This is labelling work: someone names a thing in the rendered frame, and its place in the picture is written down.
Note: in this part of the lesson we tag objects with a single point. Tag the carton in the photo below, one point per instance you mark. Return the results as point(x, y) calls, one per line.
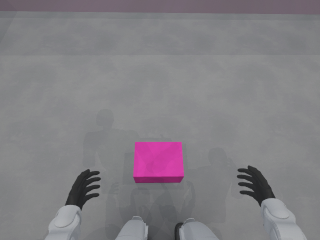
point(158, 162)

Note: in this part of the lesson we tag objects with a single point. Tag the right robot forearm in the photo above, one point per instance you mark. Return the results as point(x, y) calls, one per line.
point(279, 222)

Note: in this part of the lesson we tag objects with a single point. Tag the left robot shin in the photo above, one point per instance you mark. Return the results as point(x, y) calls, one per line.
point(137, 218)

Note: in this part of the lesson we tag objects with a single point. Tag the robot right hand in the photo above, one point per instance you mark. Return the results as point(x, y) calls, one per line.
point(260, 186)

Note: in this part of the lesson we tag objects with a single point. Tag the left robot forearm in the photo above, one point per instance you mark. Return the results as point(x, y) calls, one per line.
point(66, 224)

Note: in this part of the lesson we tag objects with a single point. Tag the robot left hand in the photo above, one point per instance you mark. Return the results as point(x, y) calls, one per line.
point(77, 195)

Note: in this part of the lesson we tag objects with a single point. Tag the robot right thigh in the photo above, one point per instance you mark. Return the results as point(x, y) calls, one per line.
point(196, 231)

